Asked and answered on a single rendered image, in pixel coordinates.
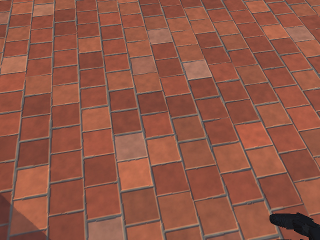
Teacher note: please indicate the robot right hand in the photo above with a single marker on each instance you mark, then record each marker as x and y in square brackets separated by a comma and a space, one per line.
[298, 222]

